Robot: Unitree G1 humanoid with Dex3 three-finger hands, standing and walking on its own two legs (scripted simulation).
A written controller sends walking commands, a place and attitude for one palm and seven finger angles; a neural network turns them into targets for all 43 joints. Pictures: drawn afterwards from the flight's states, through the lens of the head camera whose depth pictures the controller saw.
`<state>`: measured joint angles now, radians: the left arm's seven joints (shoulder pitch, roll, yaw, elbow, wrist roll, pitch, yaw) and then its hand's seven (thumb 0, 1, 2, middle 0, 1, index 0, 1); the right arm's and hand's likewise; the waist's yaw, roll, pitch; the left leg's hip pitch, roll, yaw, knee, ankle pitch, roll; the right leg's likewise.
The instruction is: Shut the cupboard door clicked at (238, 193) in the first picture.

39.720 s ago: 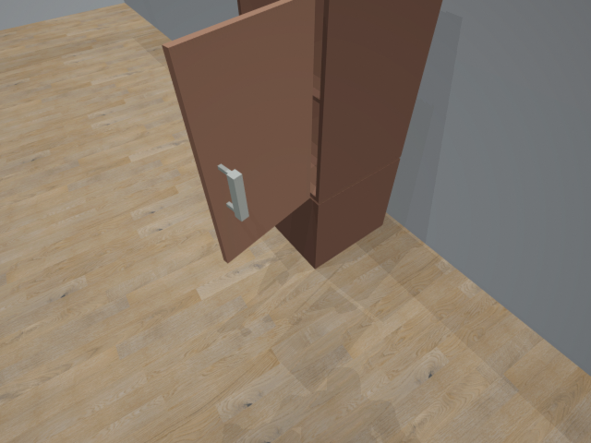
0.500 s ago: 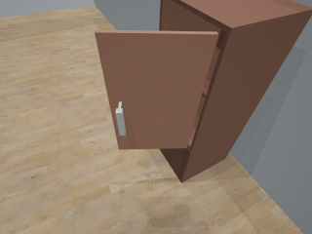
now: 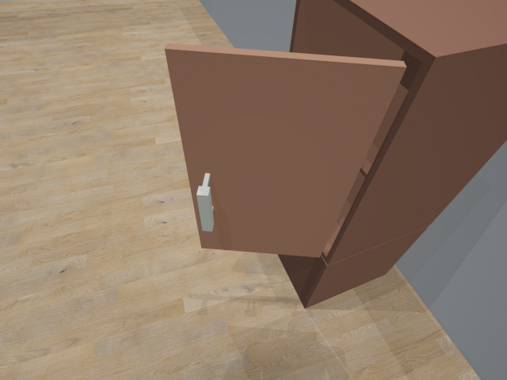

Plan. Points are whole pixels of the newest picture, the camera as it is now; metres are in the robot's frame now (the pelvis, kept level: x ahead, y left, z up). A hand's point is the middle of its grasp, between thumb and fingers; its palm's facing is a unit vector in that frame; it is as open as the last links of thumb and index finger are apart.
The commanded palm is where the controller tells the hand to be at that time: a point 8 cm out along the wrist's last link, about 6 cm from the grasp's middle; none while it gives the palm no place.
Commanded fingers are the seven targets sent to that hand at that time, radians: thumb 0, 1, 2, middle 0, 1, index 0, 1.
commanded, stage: shuffle to correct the standing spot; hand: left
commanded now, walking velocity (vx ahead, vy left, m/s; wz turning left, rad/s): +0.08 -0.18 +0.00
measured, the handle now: (207, 202) +0.47 +0.13 -0.07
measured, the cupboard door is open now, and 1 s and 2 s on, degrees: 64 64 64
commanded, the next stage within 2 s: come to a stop and stand still in 0.28 s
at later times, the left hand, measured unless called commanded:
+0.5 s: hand (193, 367) +0.17 +0.12 -0.17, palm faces -0.04 -0.97 -0.25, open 7.4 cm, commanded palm none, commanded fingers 0.00 0.90 0.90 -0.20 -0.30 -0.20 -0.30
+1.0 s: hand out of the picture +0.06 +0.15 -0.17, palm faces +0.06 -0.98 -0.20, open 7.4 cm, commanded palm none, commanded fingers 0.00 0.90 0.90 -0.20 -0.30 -0.20 -0.30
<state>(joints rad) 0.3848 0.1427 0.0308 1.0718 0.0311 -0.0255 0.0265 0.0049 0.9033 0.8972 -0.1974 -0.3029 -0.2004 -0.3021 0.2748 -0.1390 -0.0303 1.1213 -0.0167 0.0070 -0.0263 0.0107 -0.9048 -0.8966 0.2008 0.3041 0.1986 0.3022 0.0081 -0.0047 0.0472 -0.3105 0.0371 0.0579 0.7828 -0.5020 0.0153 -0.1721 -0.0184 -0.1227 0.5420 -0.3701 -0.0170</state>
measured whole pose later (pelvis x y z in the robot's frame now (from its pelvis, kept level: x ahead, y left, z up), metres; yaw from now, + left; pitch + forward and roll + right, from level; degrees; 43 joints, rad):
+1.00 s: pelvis +0.02 -0.04 +0.01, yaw +0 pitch +0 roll -1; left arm 0.25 0.21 0.07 0.98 0.02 0.05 0.03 0.01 0.91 0.90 -0.20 -0.30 -0.20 -0.30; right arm 0.22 -0.14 -0.03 0.99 -0.03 0.03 -0.02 0.01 -0.94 -0.90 0.20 0.30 0.20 0.30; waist 0.01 -0.05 0.05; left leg -0.24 -0.04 0.08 0.48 -0.24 0.09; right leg -0.42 -0.02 0.00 0.95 -0.40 0.03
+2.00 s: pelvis -0.03 -0.03 +0.00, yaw +0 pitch -1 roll -2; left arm 0.42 0.11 -0.01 1.11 0.02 -0.02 0.04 0.01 0.90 0.90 -0.20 -0.30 -0.20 -0.30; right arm 0.31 -0.15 -0.01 1.07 -0.02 0.01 -0.01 0.02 -0.92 -0.90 0.20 0.30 0.20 0.30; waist -0.02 0.03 0.01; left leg -0.33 -0.03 0.08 0.53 -0.19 0.09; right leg -0.20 -0.01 -0.06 0.52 -0.30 0.00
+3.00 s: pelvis -0.02 -0.07 -0.12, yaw +3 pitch +17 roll -3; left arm 0.56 0.24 0.12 -0.11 -0.30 -0.63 -0.26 0.03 0.90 0.90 -0.55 -0.69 -0.56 -0.69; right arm 0.12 -0.26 -0.01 0.53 0.01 -0.27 -0.01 0.02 -0.90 -0.90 0.20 0.30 0.20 0.30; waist 0.07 0.01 -0.16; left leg -1.11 -0.02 -0.02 1.36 -0.55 0.05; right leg -1.02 0.04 -0.17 1.31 -0.60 -0.10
